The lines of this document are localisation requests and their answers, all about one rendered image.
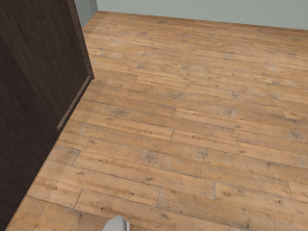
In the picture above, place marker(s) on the left robot thigh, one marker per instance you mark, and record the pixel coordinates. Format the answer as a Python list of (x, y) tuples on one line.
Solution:
[(117, 224)]

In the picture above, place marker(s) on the wardrobe door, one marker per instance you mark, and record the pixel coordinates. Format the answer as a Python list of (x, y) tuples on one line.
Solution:
[(27, 133), (43, 40)]

